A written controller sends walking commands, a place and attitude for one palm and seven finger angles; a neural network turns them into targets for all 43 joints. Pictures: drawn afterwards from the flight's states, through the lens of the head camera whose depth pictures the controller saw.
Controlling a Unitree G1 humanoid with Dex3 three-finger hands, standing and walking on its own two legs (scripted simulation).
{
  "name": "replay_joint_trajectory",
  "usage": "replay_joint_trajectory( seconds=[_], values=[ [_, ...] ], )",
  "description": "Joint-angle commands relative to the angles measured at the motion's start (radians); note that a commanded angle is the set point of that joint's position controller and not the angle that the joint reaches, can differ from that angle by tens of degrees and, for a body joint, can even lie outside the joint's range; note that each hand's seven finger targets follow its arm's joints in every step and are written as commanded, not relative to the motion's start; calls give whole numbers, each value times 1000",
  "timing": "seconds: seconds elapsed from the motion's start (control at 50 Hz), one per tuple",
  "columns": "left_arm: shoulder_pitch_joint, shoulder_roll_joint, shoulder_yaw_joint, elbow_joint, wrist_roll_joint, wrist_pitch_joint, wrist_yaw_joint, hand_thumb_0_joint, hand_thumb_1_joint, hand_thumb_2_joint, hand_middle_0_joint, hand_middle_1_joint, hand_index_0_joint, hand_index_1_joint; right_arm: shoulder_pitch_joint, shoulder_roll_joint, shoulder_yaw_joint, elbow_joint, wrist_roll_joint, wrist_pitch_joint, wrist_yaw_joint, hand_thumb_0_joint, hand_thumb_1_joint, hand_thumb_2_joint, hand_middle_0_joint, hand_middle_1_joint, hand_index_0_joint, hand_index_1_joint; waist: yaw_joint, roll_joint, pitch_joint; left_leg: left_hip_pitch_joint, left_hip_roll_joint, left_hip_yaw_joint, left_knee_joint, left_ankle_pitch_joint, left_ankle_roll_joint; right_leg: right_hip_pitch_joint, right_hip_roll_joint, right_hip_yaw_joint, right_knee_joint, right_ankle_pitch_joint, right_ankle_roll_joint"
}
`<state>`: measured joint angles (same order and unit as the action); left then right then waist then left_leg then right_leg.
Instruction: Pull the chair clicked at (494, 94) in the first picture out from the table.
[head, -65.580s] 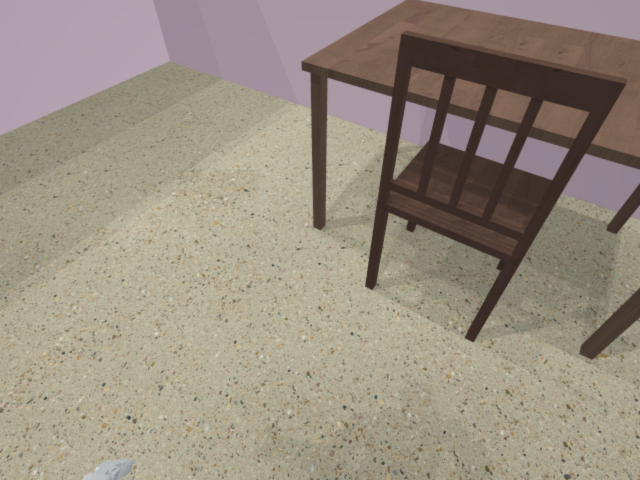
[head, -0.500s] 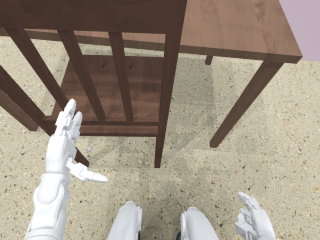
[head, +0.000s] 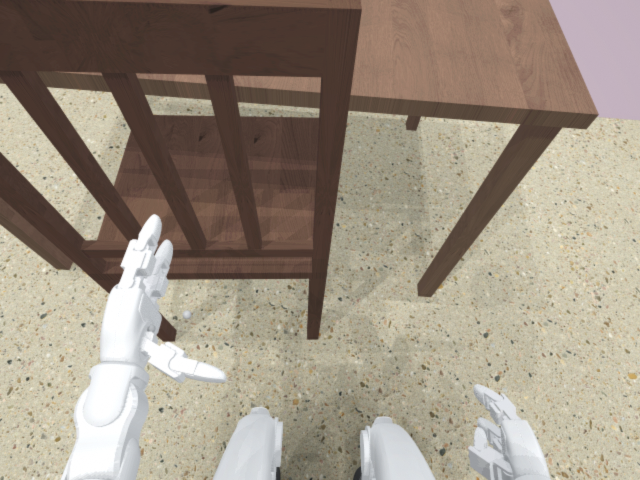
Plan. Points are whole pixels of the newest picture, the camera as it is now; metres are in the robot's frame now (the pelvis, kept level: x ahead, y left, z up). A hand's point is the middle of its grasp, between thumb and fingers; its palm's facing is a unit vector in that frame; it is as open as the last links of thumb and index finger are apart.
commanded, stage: aim the fingers beside a spindle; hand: left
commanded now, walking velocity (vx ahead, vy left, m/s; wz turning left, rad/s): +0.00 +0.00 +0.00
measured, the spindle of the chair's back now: (169, 181) +0.47 +0.21 +0.05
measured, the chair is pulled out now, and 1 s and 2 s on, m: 0.02 0.02 0.02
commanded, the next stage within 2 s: none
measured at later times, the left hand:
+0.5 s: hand (151, 301) +0.31 +0.20 +0.04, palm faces +0.12 -0.99 -0.08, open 16.9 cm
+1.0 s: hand (172, 324) +0.29 +0.18 +0.01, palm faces +0.02 -1.00 -0.01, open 16.9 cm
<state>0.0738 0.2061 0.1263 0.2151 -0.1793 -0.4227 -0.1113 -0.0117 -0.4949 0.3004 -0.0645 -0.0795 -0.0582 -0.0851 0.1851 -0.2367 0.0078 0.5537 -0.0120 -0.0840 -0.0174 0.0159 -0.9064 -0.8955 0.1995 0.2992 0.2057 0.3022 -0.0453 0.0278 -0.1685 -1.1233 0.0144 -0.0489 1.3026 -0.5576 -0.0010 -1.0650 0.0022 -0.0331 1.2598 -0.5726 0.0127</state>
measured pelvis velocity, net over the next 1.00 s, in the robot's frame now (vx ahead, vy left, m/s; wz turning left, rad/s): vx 0.00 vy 0.01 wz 0.00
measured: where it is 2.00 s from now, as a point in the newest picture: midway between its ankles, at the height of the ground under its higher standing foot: outside the picture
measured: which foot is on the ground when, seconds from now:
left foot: down 0.00-1.00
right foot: down 0.00-1.00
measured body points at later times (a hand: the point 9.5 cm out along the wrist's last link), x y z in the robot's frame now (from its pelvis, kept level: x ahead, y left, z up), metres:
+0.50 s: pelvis +0.00 +0.00 +0.00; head +0.10 +0.01 +0.44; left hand +0.30 +0.26 +0.04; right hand +0.17 -0.24 -0.10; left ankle +0.03 +0.12 -0.62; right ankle +0.02 -0.13 -0.62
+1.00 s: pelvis +0.00 +0.01 +0.00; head +0.10 +0.02 +0.44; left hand +0.29 +0.24 +0.01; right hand +0.17 -0.24 -0.10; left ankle +0.03 +0.12 -0.62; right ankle +0.02 -0.13 -0.62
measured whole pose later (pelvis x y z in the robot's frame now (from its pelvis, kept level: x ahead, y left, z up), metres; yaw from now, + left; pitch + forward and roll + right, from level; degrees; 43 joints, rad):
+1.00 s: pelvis +0.00 +0.01 +0.00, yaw +0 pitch +22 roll -4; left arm 0.07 0.22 0.14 0.26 -0.23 -0.39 -0.16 -0.01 -0.49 0.30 -0.06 -0.08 -0.05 -0.08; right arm 0.19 -0.24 0.02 0.55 0.00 -0.09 -0.02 0.02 -0.91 -0.90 0.20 0.30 0.21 0.30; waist -0.04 0.04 -0.17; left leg -1.13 0.01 -0.06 1.31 -0.56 0.01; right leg -1.06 0.00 -0.04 1.25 -0.57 0.02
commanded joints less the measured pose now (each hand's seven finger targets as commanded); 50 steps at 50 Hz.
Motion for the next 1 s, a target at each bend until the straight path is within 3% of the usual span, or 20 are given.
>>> replay_joint_trajectory(
  seconds=[0.0, 0.06, 0.08, 0.12, 0.2, 0.3, 0.34, 0.4, 0.44, 0.5, 0.58, 0.64, 0.68, 0.7, 0.76, 0.82, 0.88, 0.9, 0.94, 0.98],
  values=[
    [-73, 218, 186, -249, -18, -106, 48, 0, -500, 300, -60, -80, -60, -80, 4, -135, -55, -133, 2, -35, -5, 0, -900, -900, 200, 300, 200, 300, 39, 42, -363, 291, -13, 9, -186, 340, 13, 207, 21, -19, -160, 289, -44],
    [-97, 125, 84, -212, -26, -96, 12, 0, -500, 300, -60, -80, -60, -80, 0, -137, -51, -126, 5, -37, -1, 0, -900, -900, 200, 300, 200, 300, -3, 41, -324, 275, -14, 14, -176, 304, 17, 183, 21, -17, -173, 278, -39],
    [-85, 132, 88, -175, -30, -86, -1, 0, -500, 300, -60, -80, -60, -80, 8, -144, -53, -119, 7, -36, -3, 0, -900, -900, 200, 300, 200, 300, -9, 9, -306, 259, -12, 10, -175, 281, 17, 178, 23, -19, -179, 261, -38],
    [-113, 79, 21, -132, -36, -69, -41, 0, -500, 300, -60, -80, -60, -80, 11, -153, -54, -114, 14, -41, -9, 0, -900, -900, 200, 300, 200, 300, -37, -9, -269, 247, -10, 3, -169, 249, 21, 141, 23, -22, -187, 234, -36],
    [-148, 86, 3, -171, -44, -58, -75, 0, -500, 300, -60, -80, -60, -80, 12, -160, -59, -123, 17, -52, -23, 0, -900, -900, 200, 300, 200, 300, -29, 12, -309, 269, -11, -3, -163, 252, 24, 135, 18, -19, -183, 224, -38],
    [-167, 244, 171, -285, -30, -103, 1, 0, -500, 300, -60, -80, -60, -80, 9, -145, -56, -123, 1, -52, -26, 0, -900, -900, 200, 300, 200, 300, 27, 65, -400, 310, -12, 4, -166, 350, 20, 194, 17, -10, -157, 294, -43],
    [-119, 256, 216, -282, -31, -112, 27, 0, -500, 300, -60, -80, -60, -80, 5, -130, -51, -122, -1, -46, -17, 0, -900, -900, 200, 300, 200, 300, 43, 75, -397, 317, -15, 9, -177, 378, 14, 227, 16, -11, -156, 328, -45],
    [-79, 219, 204, -171, -33, -90, 19, 0, -500, 300, -60, -80, -60, -80, 3, -135, -50, -116, 3, -34, -6, 0, -900, -900, 200, 300, 200, 300, 24, 36, -341, 255, -15, 15, -177, 313, 15, 212, 23, -14, -169, 285, -40],
    [-90, 141, 122, -100, -44, -63, -20, 0, -500, 300, -60, -80, -60, -80, 2, -144, -50, -110, 11, -33, -3, 0, -900, -900, 200, 300, 200, 300, -8, 25, -278, 225, -15, 18, -174, 247, 17, 173, 24, -14, -189, 236, -36],
    [-92, 56, 17, -80, -65, -34, -92, 0, -500, 300, -60, -80, -60, -80, 10, -158, -52, -124, 23, -43, -9, 0, -900, -900, 200, 300, 200, 300, -31, -12, -282, 228, -15, 11, -173, 234, 24, 172, 24, -15, -200, 229, -37],
    [-152, 119, 36, -219, -70, -61, -101, 0, -500, 300, -60, -80, -60, -80, 21, -162, -63, -128, 21, -61, -26, 0, -900, -900, 200, 300, 200, 300, -18, 16, -350, 298, -8, -4, -175, 299, 23, 173, 18, -18, -187, 264, -38],
    [-164, 205, 121, -335, -51, -112, -29, 0, -500, 300, -60, -80, -60, -80, 17, -150, -60, -121, 5, -72, -28, 0, -900, -900, 200, 300, 200, 300, 14, 89, -394, 363, -6, -12, -186, 362, 14, 163, 16, -22, -165, 271, -45],
    [-133, 214, 151, -331, -36, -132, 19, 0, -500, 300, -60, -80, -60, -80, 11, -139, -56, -114, -1, -69, -21, 0, -900, -900, 200, 300, 200, 300, 20, 81, -372, 356, -7, -10, -189, 367, 11, 158, 18, -27, -160, 270, -45],
    [-126, 258, 202, -298, -26, -133, 40, 0, -500, 300, -60, -80, -60, -80, 15, -141, -55, -106, -4, -63, -19, 0, -900, -900, 200, 300, 200, 300, 28, 69, -362, 327, -8, -9, -188, 356, 12, 167, 21, -25, -158, 265, -46],
    [-88, 181, 161, -167, -17, -107, 37, 0, -500, 300, -60, -80, -60, -80, -3, -138, -49, -105, -1, -47, -3, 0, -900, -900, 200, 300, 200, 300, 13, 57, -278, 259, -13, 1, -189, 266, 9, 135, 23, -30, -164, 212, -44],
    [-66, 96, 75, -53, -29, -52, -21, 0, -500, 300, -60, -80, -60, -80, 1, -154, -49, -116, 11, -37, 5, 0, -900, -900, 200, 300, 200, 300, -11, 10, -247, 221, -15, 4, -191, 199, 14, 126, 25, -32, -183, 173, -42],
    [-123, 59, -1, -118, -54, -30, -81, 0, -500, 300, -60, -80, -60, -80, 5, -163, -55, -137, 21, -42, -7, 0, -900, -900, 200, 300, 200, 300, -24, 11, -304, 261, -13, -1, -188, 214, 19, 142, 22, -26, -193, 191, -40],
    [-142, 58, -6, -150, -62, -35, -91, 0, -500, 300, -60, -80, -60, -80, 8, -162, -56, -140, 22, -48, -13, 0, -900, -900, 200, 300, 200, 300, -28, -6, -324, 275, -9, -6, -184, 233, 23, 148, 22, -27, -191, 202, -40],
    [-168, 126, 38, -273, -61, -64, -76, 0, -500, 300, -60, -80, -60, -80, 13, -158, -62, -142, 17, -58, -23, 0, -900, -900, 200, 300, 200, 300, -5, 50, -395, 339, -6, -10, -185, 302, 19, 165, 18, -22, -181, 240, -42],
    [-202, 188, 91, -333, -47, -99, -32, 0, -500, 300, -60, -80, -60, -80, 14, -153, -57, -129, 9, -65, -28, 0, -900, -900, 200, 300, 200, 300, 3, 71, -395, 363, -4, -18, -189, 331, 15, 146, 19, -25, -170, 243, -44]
  ],
)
